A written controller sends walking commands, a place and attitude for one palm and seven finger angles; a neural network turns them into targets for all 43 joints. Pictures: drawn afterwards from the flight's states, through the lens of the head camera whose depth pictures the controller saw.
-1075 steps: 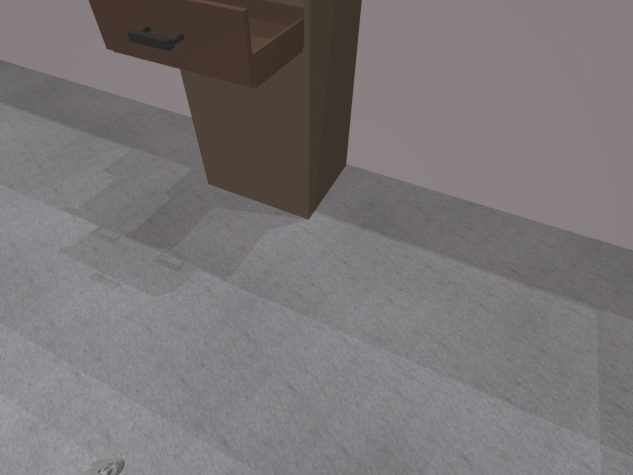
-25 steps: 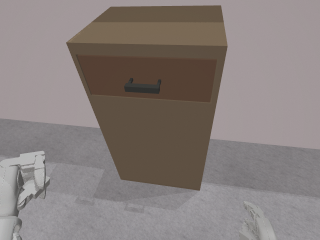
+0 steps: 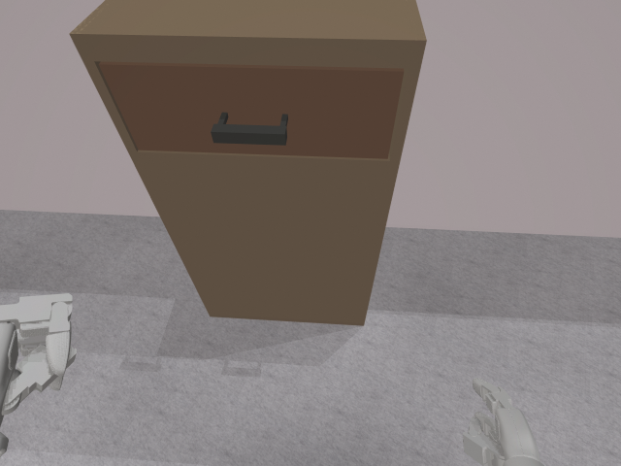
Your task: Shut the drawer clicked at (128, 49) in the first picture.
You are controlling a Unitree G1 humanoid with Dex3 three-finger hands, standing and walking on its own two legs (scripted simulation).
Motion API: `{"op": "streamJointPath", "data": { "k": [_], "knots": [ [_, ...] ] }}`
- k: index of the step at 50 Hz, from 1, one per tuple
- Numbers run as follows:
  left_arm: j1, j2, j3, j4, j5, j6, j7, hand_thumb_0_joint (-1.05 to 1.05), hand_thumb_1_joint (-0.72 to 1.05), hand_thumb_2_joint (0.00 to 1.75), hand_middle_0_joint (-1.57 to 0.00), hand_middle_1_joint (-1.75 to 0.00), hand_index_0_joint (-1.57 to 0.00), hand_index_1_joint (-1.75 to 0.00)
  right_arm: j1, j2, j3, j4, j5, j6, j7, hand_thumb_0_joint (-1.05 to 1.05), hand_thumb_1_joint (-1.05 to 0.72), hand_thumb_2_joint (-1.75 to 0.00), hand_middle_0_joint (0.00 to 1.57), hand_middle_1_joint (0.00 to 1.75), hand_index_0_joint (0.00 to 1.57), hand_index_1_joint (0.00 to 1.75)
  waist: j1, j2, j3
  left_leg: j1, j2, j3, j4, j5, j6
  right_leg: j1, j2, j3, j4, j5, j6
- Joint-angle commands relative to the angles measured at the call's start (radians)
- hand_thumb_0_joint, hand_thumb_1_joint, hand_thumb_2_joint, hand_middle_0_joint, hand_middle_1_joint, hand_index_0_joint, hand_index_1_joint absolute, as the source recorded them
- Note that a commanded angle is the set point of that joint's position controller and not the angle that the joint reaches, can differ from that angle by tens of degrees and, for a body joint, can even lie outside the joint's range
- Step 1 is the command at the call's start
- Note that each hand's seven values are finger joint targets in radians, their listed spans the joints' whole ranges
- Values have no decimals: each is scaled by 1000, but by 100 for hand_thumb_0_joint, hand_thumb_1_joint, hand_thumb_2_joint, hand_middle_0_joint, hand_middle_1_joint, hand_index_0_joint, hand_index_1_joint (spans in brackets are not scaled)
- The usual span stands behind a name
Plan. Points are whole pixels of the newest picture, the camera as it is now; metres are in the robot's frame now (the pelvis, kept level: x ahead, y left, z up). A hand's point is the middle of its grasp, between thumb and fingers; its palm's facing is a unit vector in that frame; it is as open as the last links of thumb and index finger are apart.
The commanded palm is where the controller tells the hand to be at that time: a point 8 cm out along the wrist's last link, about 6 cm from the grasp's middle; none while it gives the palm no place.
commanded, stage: step back with the hand held close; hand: left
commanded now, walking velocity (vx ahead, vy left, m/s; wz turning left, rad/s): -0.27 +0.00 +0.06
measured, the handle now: (251, 126) +0.63 +0.15 +0.08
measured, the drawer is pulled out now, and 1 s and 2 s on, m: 0.00 0.00 0.00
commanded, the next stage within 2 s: stop stepping back and stand still in 1.22 s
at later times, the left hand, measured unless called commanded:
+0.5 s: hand out of the picture +0.12 +0.26 +0.16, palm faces +0.37 -0.76 -0.53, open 3.3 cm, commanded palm +0.05 +0.30 +0.18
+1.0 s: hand out of the picture +0.07 +0.27 +0.17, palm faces +0.36 -0.81 -0.47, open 3.2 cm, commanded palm +0.00 +0.31 +0.18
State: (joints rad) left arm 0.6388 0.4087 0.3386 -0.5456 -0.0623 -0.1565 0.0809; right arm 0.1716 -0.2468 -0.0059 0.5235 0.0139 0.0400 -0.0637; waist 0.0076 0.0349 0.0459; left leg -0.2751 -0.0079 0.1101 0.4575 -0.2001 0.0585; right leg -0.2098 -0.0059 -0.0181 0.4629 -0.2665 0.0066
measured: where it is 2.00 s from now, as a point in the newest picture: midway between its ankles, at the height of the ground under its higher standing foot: outside the picture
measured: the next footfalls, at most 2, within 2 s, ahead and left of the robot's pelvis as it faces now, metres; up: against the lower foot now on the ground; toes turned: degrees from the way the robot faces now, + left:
right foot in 0.50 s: -0.05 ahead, -0.11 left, +0.00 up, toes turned +7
right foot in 1.16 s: -0.21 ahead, -0.03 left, +0.00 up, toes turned -4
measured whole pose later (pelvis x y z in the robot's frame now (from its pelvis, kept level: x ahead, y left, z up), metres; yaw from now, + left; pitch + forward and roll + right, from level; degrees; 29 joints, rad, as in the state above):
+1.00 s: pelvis -0.11 +0.02 -0.01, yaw +3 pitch +0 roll -5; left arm 0.57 0.45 0.40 -0.57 -0.04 -0.31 0.11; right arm 0.19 -0.22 -0.02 0.60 -0.02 -0.06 -0.07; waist -0.02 0.03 0.04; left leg -0.46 0.00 0.01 0.48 -0.02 0.10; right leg -0.31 0.13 0.04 0.73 -0.42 -0.01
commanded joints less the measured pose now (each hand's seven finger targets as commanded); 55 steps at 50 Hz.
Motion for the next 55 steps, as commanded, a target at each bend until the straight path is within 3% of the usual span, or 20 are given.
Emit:
{"op": "streamJointPath", "data": {
  "k": [1,9,12,15,18,23,28,30,34,37,39,41,44,45,46,47,48,50,53,55],
  "knots": [
    [31,170,167,-233,-15,-78,39,0,90,90,-140,-160,-140,-160,-89,-104,-43,-165,3,-64,-17,0,-90,-90,20,30,20,30,18,53,-202,74,129,-165,-66,291,21,31,-29,54,31,267,13],
    [6,144,152,-196,-3,-106,53,0,90,90,-140,-160,-140,-160,-78,-111,-49,-151,5,-103,-19,0,-90,-90,20,30,20,30,-3,-34,-96,-123,111,-192,-94,-196,23,-12,-48,127,-47,8,-6],
    [-10,143,138,-212,-1,-124,61,0,90,90,-140,-160,-140,-160,-65,-108,-49,-142,0,-112,-17,0,-90,-90,20,30,20,30,-13,-56,-74,-87,82,-188,-40,-232,5,-112,-81,159,-138,-158,-33],
    [-25,171,158,-246,6,-146,71,0,90,90,-140,-160,-140,-160,-69,-115,-47,-135,-9,-130,-23,0,-90,-90,20,30,20,30,-15,4,-80,-72,104,-225,-91,-245,9,-121,-48,120,-119,-185,-24],
    [-6,156,171,-256,24,-165,71,0,90,90,-140,-160,-140,-160,-81,-128,-44,-147,-5,-155,-29,0,-90,-90,20,30,20,30,1,157,-114,-278,208,-349,-297,-449,58,132,53,34,131,-42,9],
    [33,159,198,-233,21,-173,56,0,90,90,-140,-160,-140,-160,-76,-118,-49,-137,-14,-177,-18,0,-90,-90,20,30,20,30,10,131,-103,-324,219,-347,-276,-367,78,173,69,59,163,-24,3],
    [-29,146,141,-244,-6,-188,42,0,90,90,-140,-160,-140,-160,-47,-109,-54,-91,-5,-168,-4,0,-90,-90,20,30,20,30,-8,-55,-241,113,125,-194,-48,180,13,-61,7,133,-8,261,29],
    [-26,173,161,-251,-4,-185,44,0,90,90,-140,-160,-140,-160,-65,-109,-61,-96,-6,-159,-4,0,-90,-90,20,30,20,30,-7,-34,-265,140,124,-183,-44,140,13,-80,5,133,-22,227,38],
    [-19,184,175,-253,-5,-192,40,0,90,90,-140,-160,-140,-160,-98,-110,-60,-122,-8,-146,-4,0,-90,-90,20,30,20,30,-12,60,-151,-56,126,-227,-127,-237,10,-83,23,146,-51,-77,-3],
    [-16,194,180,-253,-10,-199,46,0,90,90,-140,-160,-140,-160,-79,-92,-56,-115,-11,-139,-4,0,-90,-90,20,30,20,30,-19,-14,-114,2,74,-201,3,-226,-28,-239,-44,215,-167,-249,-63],
    [-26,190,169,-231,-13,-204,59,0,90,90,-140,-160,-140,-160,-55,-81,-56,-89,-15,-135,-5,0,-90,-90,20,30,20,30,-30,-92,-113,122,21,-164,171,-112,-51,-375,-132,257,-238,-184,-99],
    [-47,185,159,-219,-9,-201,67,0,90,90,-140,-160,-140,-160,-47,-80,-57,-71,-12,-130,-8,0,-90,-90,20,30,20,30,-43,-104,-124,154,16,-169,197,-31,-46,-366,-148,231,-195,32,-94],
    [-73,197,149,-235,-3,-208,61,0,90,90,-140,-160,-140,-160,-78,-105,-54,-90,-8,-135,-22,0,-90,-90,20,30,20,30,-37,23,-97,109,85,-257,13,-37,-16,-309,-26,135,-94,2,-33],
    [-75,203,155,-244,2,-215,57,0,90,90,-140,-160,-140,-160,-101,-117,-54,-102,-9,-148,-27,0,-90,-90,20,30,20,30,-29,115,-80,3,153,-342,-146,-174,6,-210,50,83,-14,-89,-8],
    [-56,198,178,-238,10,-224,51,0,90,90,-140,-160,-140,-160,-106,-144,-56,-114,-15,-162,-25,0,-90,-90,20,30,20,30,-19,252,-93,-221,258,-473,-366,-468,51,19,134,49,186,-137,7],
    [-58,206,206,-239,18,-228,49,0,90,90,-140,-160,-140,-160,-108,-147,-61,-111,-27,-170,-24,0,-90,-90,20,30,20,30,-6,296,-130,-414,343,-553,-492,-656,69,209,166,47,393,-172,-3],
    [-40,222,232,-226,10,-217,49,0,90,90,-140,-160,-140,-160,-91,-122,-63,-104,-43,-166,-19,0,-90,-90,20,30,20,30,4,231,-151,-419,354,-533,-493,-580,57,211,158,54,479,-216,-18],
    [-30,203,206,-266,-10,-210,47,0,90,90,-140,-160,-140,-160,-91,-98,-59,-111,-33,-180,-6,0,-90,-90,20,30,20,30,19,134,-190,-241,295,-400,-391,-353,45,107,132,48,401,-254,-23],
    [5,156,137,-275,-27,-192,46,0,90,90,-140,-160,-140,-160,-55,-79,-59,-70,-32,-190,17,0,-90,-90,20,30,20,30,12,172,-244,-19,246,-279,-362,-205,-32,44,104,-15,134,-313,-36],
    [-26,176,143,-287,-27,-194,47,0,90,90,-140,-160,-140,-160,-38,-78,-58,-52,-43,-182,17,0,-90,-90,20,30,20,30,7,160,-221,21,210,-241,-294,-140,-85,44,59,8,-98,-218,-42]
  ]
}}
